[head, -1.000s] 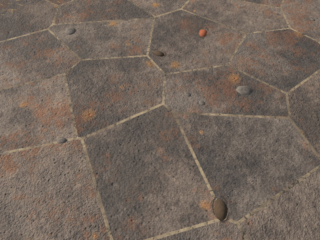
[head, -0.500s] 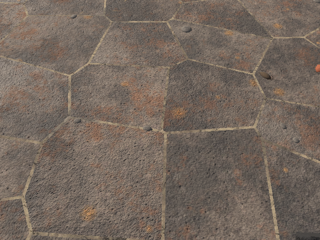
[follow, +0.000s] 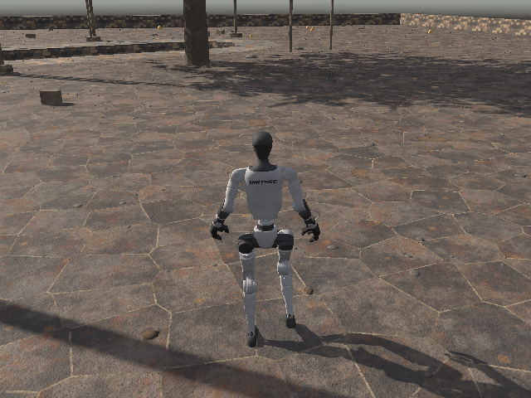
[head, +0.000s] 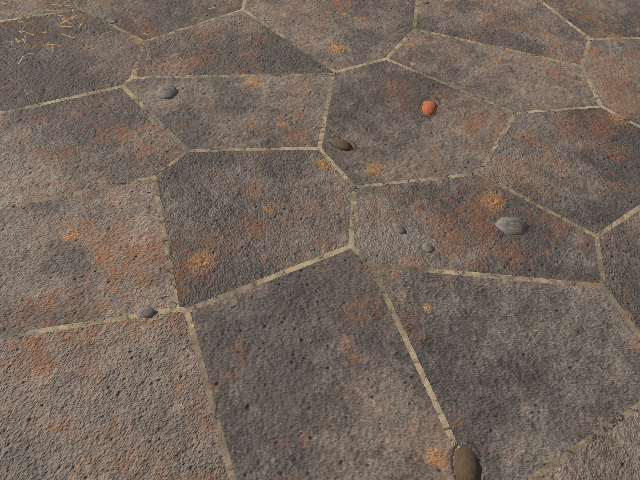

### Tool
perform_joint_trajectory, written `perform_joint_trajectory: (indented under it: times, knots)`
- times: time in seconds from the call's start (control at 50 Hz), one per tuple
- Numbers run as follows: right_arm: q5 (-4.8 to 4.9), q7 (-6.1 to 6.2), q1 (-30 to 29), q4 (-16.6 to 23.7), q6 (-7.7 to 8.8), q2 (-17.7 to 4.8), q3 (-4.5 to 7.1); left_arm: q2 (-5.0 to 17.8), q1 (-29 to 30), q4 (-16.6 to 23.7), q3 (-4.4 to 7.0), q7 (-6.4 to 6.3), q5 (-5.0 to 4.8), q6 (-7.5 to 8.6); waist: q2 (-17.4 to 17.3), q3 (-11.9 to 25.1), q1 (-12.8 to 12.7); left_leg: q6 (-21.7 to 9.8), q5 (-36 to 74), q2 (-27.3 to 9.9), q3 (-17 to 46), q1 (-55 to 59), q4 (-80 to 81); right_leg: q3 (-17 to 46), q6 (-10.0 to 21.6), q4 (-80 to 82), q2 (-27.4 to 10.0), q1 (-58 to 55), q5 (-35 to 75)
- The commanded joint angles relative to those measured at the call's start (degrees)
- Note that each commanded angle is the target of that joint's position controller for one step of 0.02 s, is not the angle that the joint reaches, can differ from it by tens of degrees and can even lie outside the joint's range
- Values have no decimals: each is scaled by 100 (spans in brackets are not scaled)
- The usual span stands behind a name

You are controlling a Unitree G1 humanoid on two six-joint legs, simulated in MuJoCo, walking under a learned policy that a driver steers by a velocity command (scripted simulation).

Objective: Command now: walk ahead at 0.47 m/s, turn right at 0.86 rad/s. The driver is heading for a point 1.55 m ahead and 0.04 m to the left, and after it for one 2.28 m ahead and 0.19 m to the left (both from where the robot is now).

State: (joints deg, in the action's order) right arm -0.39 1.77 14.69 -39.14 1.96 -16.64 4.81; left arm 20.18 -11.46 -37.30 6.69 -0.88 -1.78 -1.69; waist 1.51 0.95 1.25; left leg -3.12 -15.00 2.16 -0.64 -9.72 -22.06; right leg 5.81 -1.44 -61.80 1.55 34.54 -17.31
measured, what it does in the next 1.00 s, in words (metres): walks ahead: right foot, then left foot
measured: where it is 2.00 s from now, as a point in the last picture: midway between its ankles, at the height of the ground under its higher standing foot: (342, 195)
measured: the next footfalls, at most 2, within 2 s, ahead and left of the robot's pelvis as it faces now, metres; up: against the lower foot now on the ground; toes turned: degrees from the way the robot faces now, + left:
right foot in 0.42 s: +0.31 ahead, -0.24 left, +0.00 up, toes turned -20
left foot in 0.88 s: +0.75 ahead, -0.21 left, +0.00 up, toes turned +7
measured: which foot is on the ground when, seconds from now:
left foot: down 0.00-0.42, up 0.44-0.86, down 0.88-1.00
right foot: up 0.00-0.40, down 0.42-0.84, up 0.86-1.00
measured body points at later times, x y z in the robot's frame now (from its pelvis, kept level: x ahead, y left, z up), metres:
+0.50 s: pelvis +0.25 -0.14 -0.03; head +0.29 -0.14 +0.42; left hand +0.51 +0.03 -0.12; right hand +0.09 -0.35 -0.16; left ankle +0.06 +0.07 -0.63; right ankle +0.28 -0.23 -0.74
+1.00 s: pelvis +0.68 -0.21 -0.04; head +0.69 -0.22 +0.41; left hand +0.82 +0.03 -0.14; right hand +0.72 -0.50 -0.18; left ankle +0.71 -0.22 -0.74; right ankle +0.57 -0.38 -0.61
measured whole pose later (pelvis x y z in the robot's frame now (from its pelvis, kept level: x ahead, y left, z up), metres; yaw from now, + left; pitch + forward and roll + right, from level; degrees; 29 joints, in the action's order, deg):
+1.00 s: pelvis +0.68 -0.21 -0.04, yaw +10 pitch -2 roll +1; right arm -1.1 -0.6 22.0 -51.2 -0.2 -17.8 4.3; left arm 11.3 -8.5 -42.3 -0.6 -0.2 3.2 5.3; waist -0.8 -3.0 3.3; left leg -13.4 -18.2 12.0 -4.9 -19.8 -40.0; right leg 4.3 -0.7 -86.1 -1.3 22.1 -21.1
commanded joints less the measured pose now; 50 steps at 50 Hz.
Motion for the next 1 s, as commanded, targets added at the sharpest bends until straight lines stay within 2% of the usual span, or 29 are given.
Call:
perform_joint_trajectory:
  times: [0.02, 0.08, 0.1, 0.18, 0.26, 0.32, 0.36, 0.38, 0.4, 0.42, 0.44, 0.46, 0.48, 0.5, 0.52, 0.54, 0.58, 0.66, 0.74, 0.78, 0.82, 0.84, 0.86, 0.88, 0.9, 0.92, 0.94, 0.96, 1.0]
  knots:
    - [-15, 62, 71, 380, 278, -728, 125, 322, 303, 446, 23, 96, -20, 200, -698, -232, 187, -229, -1500, -1656, 1496, 1230, 1326, -25, -54, -1109, -580, 2045, 604]
    - [-78, -20, 472, 249, 361, -732, 100, 300, 444, 551, -17, 137, -57, 271, -686, -470, 330, -235, -1214, -1639, 1000, 1246, 1395, -8, -134, -1235, -706, 2345, 1102]
    - [-259, -138, 835, 55, 286, -792, 61, 277, 700, 480, -37, 401, 647, 16, -139, -641, 301, -109, -1334, -1653, 717, 750, 1534, -212, -94, -1214, -443, 2024, 974]
    - [-217, -156, 947, -102, 335, -696, 30, 251, 801, 445, -45, 668, 387, -103, -783, -952, 281, 55, -1031, -1724, 42, 814, 1673, -290, 4, -842, -545, 2176, 1409]
    - [-234, -114, 1463, -500, 390, -542, -40, 37, 1380, 549, -187, 718, 442, 40, -664, -1275, 422, -201, -677, -1915, -312, 1382, 1891, -354, 366, 316, -478, 2279, 1159]
    - [-204, -77, 1829, -889, 363, -508, -107, -127, 1943, 772, -334, 738, 454, 146, -694, -1455, 500, -434, 894, -2083, -591, 1661, 2061, -905, 721, 1459, -370, 1723, 577]
    - [-139, -52, 1771, -1171, 280, -708, -126, -177, 1697, 721, -388, 651, 478, 179, -835, -1183, 148, -504, 4201, -1989, -962, 1708, 1470, -1524, 1052, 2236, -37, 385, -135]
    - [-108, -53, 1824, -1328, 248, -909, -116, -109, 1099, 567, -343, 561, 491, 204, -1002, -701, -202, -565, 6441, -2050, -934, 1630, 577, -1744, 1186, 2189, 317, -712, -408]
    - [-70, -62, 1713, -1398, 228, -1107, -97, 95, -126, 246, -232, 456, 470, 266, -1062, -27, -853, -544, 7284, -2059, -869, 1106, -775, -1559, 1264, 2354, 491, -2331, -309]
    - [17, -94, 1222, -1251, 256, -1125, -107, 447, -1596, -191, -71, 340, 523, 356, -930, 734, -1723, -426, 5843, -1702, -858, -391, -2639, -642, 1342, 2885, -69, -4574, 46]
    - [156, -301, 1453, -775, 309, -34, -346, 1274, -1892, -314, 109, 202, 631, 422, 836, 1907, -1211, -271, -501, -602, -516, -2734, -4975, 2274, 1419, 3518, -2263, -6685, -2632]
    - [208, -260, 994, -695, 390, -539, -174, 1236, -1998, -211, 88, 143, 566, 472, 270, 2365, -1406, -443, -945, -242, 794, -2878, -5911, 3811, 1144, 4543, -2779, -6027, -2874]
    - [228, -224, 484, -541, 363, -617, -91, 976, -1534, -453, 4, 107, 578, 483, 11, 1118, -1069, -475, -177, -520, 825, -3230, -5960, 2725, 879, 4581, -2476, -5024, -2047]
    - [183, -239, 599, -607, 351, -364, -163, 566, -1159, -514, -103, 125, 556, 527, -61, 293, -724, -433, 194, -804, 579, -3154, -5682, 1868, 857, 4685, -2307, -4096, -1169]
    - [111, -270, 765, -791, 268, -220, -165, 281, -780, -517, -178, 137, 511, 577, 35, -46, -431, -361, 345, -964, 525, -2920, -5400, 1117, 701, 4865, -1995, -3513, -656]
    - [3, -317, 1098, -940, 148, -46, -186, 32, -640, -560, -261, 123, 428, 605, 305, -208, -182, -288, 475, -1050, 479, -2650, -5298, 500, 557, 5019, -1760, -3052, -431]
    - [-6, -406, 1073, -995, -40, 88, -161, -294, -705, -744, -346, 136, 348, 694, 331, -467, -26, -233, 591, -1097, 416, -2698, -5327, -248, 353, 5201, -1534, -2813, 282]
    - [34, -510, 91, -614, -165, 232, -204, -423, -809, -1022, -378, 189, 294, 851, 429, -994, 72, -239, 1406, -885, -110, -3196, -4802, -1735, -72, 5503, -993, -2560, 2352]
    - [18, -596, -733, -238, -120, 121, -299, -263, -1053, -1215, -417, 43, 315, 854, 218, -1159, 105, -491, 1827, -527, -897, -3157, -3353, -2403, -81, 5489, -940, -3148, 4896]
    - [17, -627, -696, -209, -124, -56, -303, 93, -991, -1179, -379, -106, 309, 843, 284, -849, 325, -648, 1930, -141, -1274, -2216, -2545, -2501, -124, 5032, -1116, -3413, 7120]
    - [26, -588, 152, -428, -217, -420, -200, 546, -747, -1067, -267, -274, 317, 756, 594, -206, 887, -795, 1569, 177, -1347, -1038, -2467, -2405, -105, 3887, -1412, -3736, 8825]
    - [9, -534, 1135, -696, -264, -707, -76, 726, -418, -947, -204, -302, 345, 673, 639, 231, 1410, -939, 1205, 301, -1182, -34, -2492, -2277, -48, 2707, -1523, -3560, 9105]
    - [-13, -441, 2439, -1096, -289, -1035, 104, 825, 73, -775, -155, -281, 376, 584, 476, 616, 2027, -1231, 821, 216, -688, 1227, -2165, -2037, 59, 900, -1545, -2916, 8500]
    - [98, -328, 2740, -1266, -234, -1187, 246, 593, 329, -770, -156, -136, 304, 509, -423, 493, 2073, -1615, 949, -44, -101, 1969, -1239, -2071, 161, -1752, -659, -1932, 3844]
    - [148, -266, 2005, -1289, -243, -1262, 258, -377, 490, -474, -451, 12, 465, 593, -1620, -409, 1221, -1682, 1812, -154, 735, 1753, -1787, -1603, 225, -3701, 302, 44, -1077]
    - [-3, -276, 1354, -1002, -231, -1386, 196, -596, -93, 134, -562, 35, 373, 715, -1493, 373, 311, -2585, 1313, -882, 3147, 2395, -988, -450, 78, -4195, 275, 1357, -1168]
    - [-88, -222, 1144, -791, -220, -1235, 207, -320, -123, 277, -622, 83, 452, 899, -961, 502, 284, -2673, -1247, -1546, 4741, 2216, 620, 66, 162, -3606, 49, 1724, -981]
    - [-148, -189, 955, -764, -175, -869, 146, 73, 45, 159, -550, 101, 466, 957, 75, -201, 90, -2346, -2051, -1552, 4756, 1340, 1189, 89, 150, -2982, -255, 1649, -561]
    - [-82, -144, 647, -726, 21, -879, 97, 74, 153, 133, -589, 77, 630, 787, 478, -712, -343, -2038, -1243, -1129, 3933, -125, 1194, 75, -52, -2028, -585, 1002, -348]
